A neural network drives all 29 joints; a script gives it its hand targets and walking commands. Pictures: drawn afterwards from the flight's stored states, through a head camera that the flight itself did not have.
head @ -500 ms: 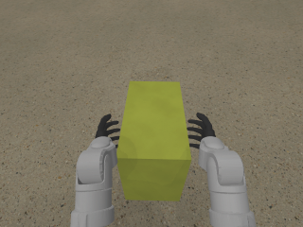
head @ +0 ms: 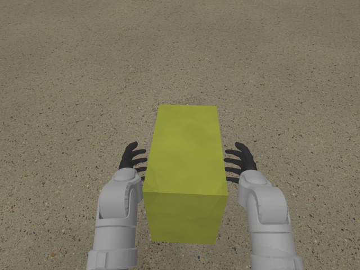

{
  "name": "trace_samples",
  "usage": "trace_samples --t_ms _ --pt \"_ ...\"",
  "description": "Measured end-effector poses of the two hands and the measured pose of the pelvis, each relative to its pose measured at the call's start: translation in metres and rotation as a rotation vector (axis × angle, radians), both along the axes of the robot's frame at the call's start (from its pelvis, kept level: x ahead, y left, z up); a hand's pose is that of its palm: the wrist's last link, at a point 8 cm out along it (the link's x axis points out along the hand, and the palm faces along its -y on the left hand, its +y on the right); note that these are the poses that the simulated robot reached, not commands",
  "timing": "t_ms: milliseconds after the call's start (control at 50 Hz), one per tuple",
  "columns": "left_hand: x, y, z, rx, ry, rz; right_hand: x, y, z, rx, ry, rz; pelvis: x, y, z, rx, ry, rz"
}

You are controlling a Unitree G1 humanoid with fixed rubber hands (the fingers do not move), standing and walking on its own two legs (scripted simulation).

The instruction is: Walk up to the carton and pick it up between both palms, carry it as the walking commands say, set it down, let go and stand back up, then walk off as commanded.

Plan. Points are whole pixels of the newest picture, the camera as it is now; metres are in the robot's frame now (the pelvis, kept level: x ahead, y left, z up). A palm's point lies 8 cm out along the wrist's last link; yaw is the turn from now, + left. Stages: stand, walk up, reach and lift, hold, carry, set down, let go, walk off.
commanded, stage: carry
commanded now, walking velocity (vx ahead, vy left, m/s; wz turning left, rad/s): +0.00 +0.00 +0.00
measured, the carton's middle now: (185, 170) +0.40 +0.00 -0.07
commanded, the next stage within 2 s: none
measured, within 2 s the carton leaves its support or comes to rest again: neither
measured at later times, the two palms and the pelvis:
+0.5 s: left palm (142, 99) +0.61 +0.14 +0.01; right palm (223, 93) +0.62 -0.12 +0.02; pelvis +0.31 +0.00 -0.01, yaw +1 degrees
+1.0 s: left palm (148, 40) +0.90 +0.13 +0.05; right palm (215, 36) +0.91 -0.12 +0.05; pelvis +0.60 +0.00 +0.00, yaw +1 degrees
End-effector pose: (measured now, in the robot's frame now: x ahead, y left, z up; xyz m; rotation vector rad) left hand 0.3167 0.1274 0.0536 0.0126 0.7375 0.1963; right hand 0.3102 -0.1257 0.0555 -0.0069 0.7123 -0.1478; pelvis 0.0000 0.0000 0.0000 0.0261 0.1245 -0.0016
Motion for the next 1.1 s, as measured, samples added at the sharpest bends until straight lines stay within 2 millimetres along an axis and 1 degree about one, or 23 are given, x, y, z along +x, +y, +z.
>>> trace_samples --t_ms 60,100,180,240,300,340,420,480,520,560,600,700,740,800,900,960,1000,1100 --pt "0.031 0.000 -0.005 -0.057 -0.018 0.010 0.032 -0.001 0.002 -0.036 -0.012 0.004 0.030 -0.002 -0.003 0.014 0.005 0.005" --pt "0.054 0.002 -0.010 -0.064 -0.019 0.004 0.054 0.001 0.000 -0.042 -0.016 0.000 0.054 0.001 -0.006 -0.004 -0.001 0.002" --pt "0.099 0.006 -0.019 -0.015 0.006 -0.032 0.097 0.004 -0.014 0.008 -0.001 -0.006 0.103 0.009 -0.008 -0.059 -0.009 -0.024" --pt "0.135 0.004 -0.027 0.017 0.012 -0.045 0.132 0.002 -0.026 0.026 0.000 -0.008 0.137 0.009 -0.011 -0.069 -0.014 -0.029" --pt "0.173 0.000 -0.033 0.006 -0.001 -0.034 0.171 -0.003 -0.036 0.030 -0.011 -0.005 0.176 0.002 -0.019 -0.055 -0.047 -0.023" --pt "0.198 -0.001 -0.035 -0.004 -0.002 -0.024 0.199 -0.004 -0.038 0.023 -0.010 0.011 0.205 -0.002 -0.021 -0.042 -0.054 -0.007" --pt "0.246 0.001 -0.042 -0.023 0.020 -0.001 0.255 -0.001 -0.035 -0.026 0.015 0.055 0.257 -0.008 -0.012 0.000 -0.038 0.020" --pt "0.282 0.006 -0.048 -0.047 0.032 0.007 0.294 0.004 -0.035 -0.049 0.023 0.064 0.294 -0.005 -0.009 -0.001 -0.038 0.025" --pt "0.311 0.010 -0.045 -0.065 0.020 0.004 0.321 0.007 -0.033 -0.053 0.022 0.054 0.323 0.000 -0.009 -0.012 -0.045 0.023" --pt "0.347 0.016 -0.036 -0.070 -0.033 -0.016 0.352 0.011 -0.031 -0.049 0.000 0.041 0.357 0.008 -0.015 -0.032 -0.034 0.010" --pt "0.380 0.019 -0.032 -0.054 -0.055 -0.028 0.380 0.015 -0.029 -0.042 -0.005 0.041 0.387 0.013 -0.014 -0.040 -0.035 -0.003" --pt "0.443 0.018 -0.017 -0.005 -0.033 -0.070 0.436 0.014 -0.015 -0.007 -0.002 0.006 0.445 0.022 0.006 -0.078 -0.022 -0.030" --pt "0.465 0.016 -0.011 -0.002 -0.037 -0.074 0.457 0.013 -0.011 0.000 -0.010 -0.005 0.465 0.022 0.011 -0.084 -0.017 -0.036" --pt "0.495 0.013 -0.001 -0.016 -0.061 -0.062 0.490 0.009 -0.002 0.001 -0.034 -0.004 0.495 0.017 0.014 -0.075 -0.021 -0.032" --pt "0.546 0.006 0.003 0.015 -0.073 -0.046 0.547 0.002 -0.001 0.017 -0.057 0.018 0.551 0.006 0.007 -0.029 0.000 -0.013" --pt "0.571 0.004 -0.003 -0.010 -0.072 -0.029 0.577 0.001 0.000 -0.016 -0.059 0.040 0.581 -0.001 0.004 0.010 -0.002 0.005" --pt "0.588 0.005 -0.008 -0.023 -0.069 -0.023 0.596 0.002 -0.001 -0.029 -0.057 0.044 0.598 -0.001 0.001 0.017 -0.002 0.008" --pt "0.633 0.014 -0.018 -0.046 -0.045 -0.025 0.639 0.010 -0.010 -0.044 -0.033 0.037 0.644 0.008 -0.004 -0.002 0.002 0.007"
